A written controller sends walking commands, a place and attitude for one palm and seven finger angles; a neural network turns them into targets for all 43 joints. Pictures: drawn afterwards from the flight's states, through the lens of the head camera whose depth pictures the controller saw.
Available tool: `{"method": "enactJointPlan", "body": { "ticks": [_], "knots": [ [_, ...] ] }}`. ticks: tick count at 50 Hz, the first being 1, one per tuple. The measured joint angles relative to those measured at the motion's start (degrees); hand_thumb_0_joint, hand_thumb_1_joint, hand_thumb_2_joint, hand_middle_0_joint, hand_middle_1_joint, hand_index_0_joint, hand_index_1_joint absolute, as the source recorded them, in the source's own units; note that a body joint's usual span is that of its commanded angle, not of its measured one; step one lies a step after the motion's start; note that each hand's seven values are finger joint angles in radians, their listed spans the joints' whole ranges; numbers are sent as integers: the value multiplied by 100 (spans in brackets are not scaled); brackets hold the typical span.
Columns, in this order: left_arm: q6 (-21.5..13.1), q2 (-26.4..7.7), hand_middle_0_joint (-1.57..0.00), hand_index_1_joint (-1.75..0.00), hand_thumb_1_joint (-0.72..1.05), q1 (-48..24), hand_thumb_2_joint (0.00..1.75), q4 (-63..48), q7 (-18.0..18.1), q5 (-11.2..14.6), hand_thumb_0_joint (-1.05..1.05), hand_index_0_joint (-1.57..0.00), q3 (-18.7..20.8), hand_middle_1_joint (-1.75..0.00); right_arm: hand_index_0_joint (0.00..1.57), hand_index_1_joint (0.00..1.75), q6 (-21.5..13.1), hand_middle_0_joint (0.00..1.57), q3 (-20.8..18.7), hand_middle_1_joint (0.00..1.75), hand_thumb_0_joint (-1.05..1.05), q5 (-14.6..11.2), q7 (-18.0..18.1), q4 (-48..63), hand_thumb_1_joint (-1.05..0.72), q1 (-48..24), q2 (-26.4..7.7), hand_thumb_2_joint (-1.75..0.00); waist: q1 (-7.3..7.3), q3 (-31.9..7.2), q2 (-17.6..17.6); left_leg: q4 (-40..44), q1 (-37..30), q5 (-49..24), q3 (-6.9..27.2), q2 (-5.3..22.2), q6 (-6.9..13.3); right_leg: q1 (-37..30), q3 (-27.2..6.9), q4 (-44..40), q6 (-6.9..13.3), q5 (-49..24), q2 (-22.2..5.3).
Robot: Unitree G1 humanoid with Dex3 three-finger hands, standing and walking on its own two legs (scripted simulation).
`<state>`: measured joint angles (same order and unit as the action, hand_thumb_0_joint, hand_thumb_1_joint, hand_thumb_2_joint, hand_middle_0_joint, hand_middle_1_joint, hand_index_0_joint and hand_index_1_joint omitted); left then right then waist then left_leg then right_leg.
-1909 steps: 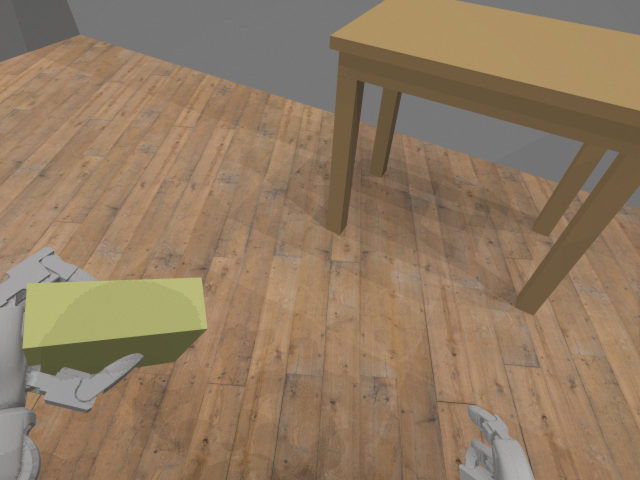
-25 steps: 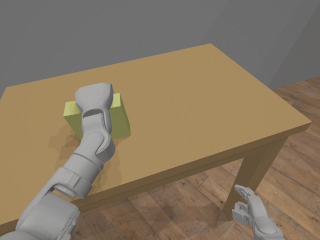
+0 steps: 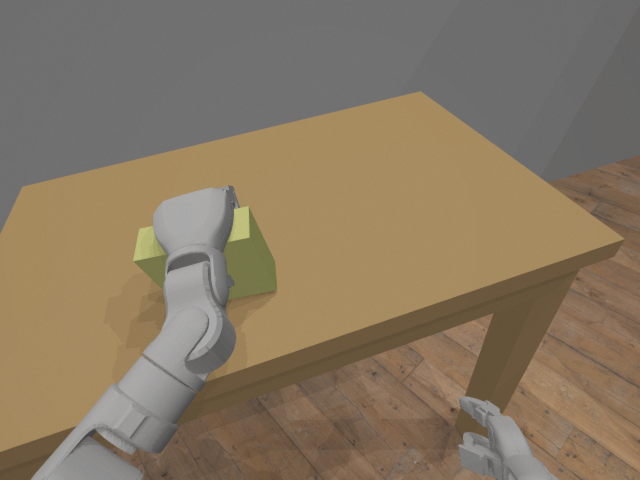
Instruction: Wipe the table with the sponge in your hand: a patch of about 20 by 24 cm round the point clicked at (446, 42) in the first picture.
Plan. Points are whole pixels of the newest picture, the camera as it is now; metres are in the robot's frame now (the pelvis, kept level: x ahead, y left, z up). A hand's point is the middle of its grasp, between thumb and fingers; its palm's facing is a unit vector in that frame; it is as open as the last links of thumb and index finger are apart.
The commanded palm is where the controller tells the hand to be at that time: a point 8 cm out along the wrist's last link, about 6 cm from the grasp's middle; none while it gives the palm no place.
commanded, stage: wipe back along the third lane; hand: left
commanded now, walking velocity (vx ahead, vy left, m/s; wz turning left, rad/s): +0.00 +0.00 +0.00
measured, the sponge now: (219, 269) +0.35 +0.20 +0.10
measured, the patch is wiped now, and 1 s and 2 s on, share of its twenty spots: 0.90 0.90 0.90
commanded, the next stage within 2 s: slide back across to the middle lane in 0.50 s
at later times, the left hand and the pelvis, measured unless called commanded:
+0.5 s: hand (220, 270) +0.30 +0.16 +0.16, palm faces +0.25 -0.10 -0.96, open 9.3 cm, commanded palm +0.24 +0.14 +0.17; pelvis -0.02 -0.03 +0.00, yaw -1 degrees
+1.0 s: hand (203, 278) +0.27 +0.17 +0.17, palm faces +0.31 -0.24 -0.92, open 9.3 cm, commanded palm +0.22 +0.19 +0.21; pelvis -0.02 -0.03 +0.00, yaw -2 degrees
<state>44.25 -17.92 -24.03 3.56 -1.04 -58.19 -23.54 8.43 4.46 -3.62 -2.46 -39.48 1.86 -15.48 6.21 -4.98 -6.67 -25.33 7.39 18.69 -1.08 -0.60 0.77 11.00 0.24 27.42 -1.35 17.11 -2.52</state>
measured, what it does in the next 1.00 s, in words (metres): stands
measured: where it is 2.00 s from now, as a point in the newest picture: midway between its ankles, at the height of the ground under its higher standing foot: outside the picture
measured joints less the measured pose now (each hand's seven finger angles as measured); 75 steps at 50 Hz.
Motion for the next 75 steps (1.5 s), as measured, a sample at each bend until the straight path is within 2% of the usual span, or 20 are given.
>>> {"method": "enactJointPlan", "body": {
  "ticks": [16,23,31,36,47,57,67,75],
  "knots": [
    [-10,-33,-70,-144,-43,462,107,-646,203,79,3,-78,106,-144,20,30,141,19,47,30,1,-13,77,266,-90,-311,24,-89,21,127,112,-16,-75,-97,-3,134,-147,-8,0,126,139,-45,134],
    [-50,-94,-70,-145,-43,762,107,-919,267,130,3,-78,258,-144,20,30,188,19,47,30,1,-12,99,302,-90,-243,8,-89,-13,131,62,13,-103,-119,-29,198,-199,-4,-21,130,190,-62,201],
    [-102,-70,-70,-144,-43,1269,107,-1504,348,101,4,-78,198,-144,20,30,214,19,-31,30,1,-24,36,284,-90,-105,-73,-89,-3,127,-50,1,-166,-93,-28,213,-216,-48,-19,181,208,-14,216],
    [-183,-98,-70,-144,-43,1314,107,-1578,343,256,4,-78,353,-144,20,30,193,19,-21,30,1,-6,93,241,-90,-146,-47,-89,24,187,-40,14,-194,-102,-45,228,-230,-45,-35,216,230,-4,234],
    [-311,-279,-71,-144,-43,1634,107,-2058,254,694,1,-79,955,-144,20,30,168,19,23,30,1,46,195,312,-90,-255,19,-89,6,230,33,59,-282,-100,-131,302,-259,-85,-114,183,269,-30,317],
    [-243,-566,-73,-142,-44,1960,107,-2445,143,992,-2,-80,1435,-141,20,30,199,20,4,30,1,69,312,371,-90,-276,-63,-89,20,278,77,51,-328,-106,-154,322,-264,-143,-140,144,268,-71,340],
    [-235,-802,-75,-141,-45,1707,107,-2031,-52,958,-3,-82,1508,-140,20,30,-20,20,48,30,1,75,502,297,-90,-258,-81,-89,77,412,61,91,-280,-223,-69,258,-244,-150,-67,69,241,-174,271],
    [-401,-812,-76,-139,-46,1186,107,-1306,-270,684,-4,-83,1260,-139,20,30,-209,20,130,30,1,84,593,178,-90,-209,-17,-89,81,409,56,121,-189,-305,10,206,-224,-105,5,18,220,-235,214]
  ]
}}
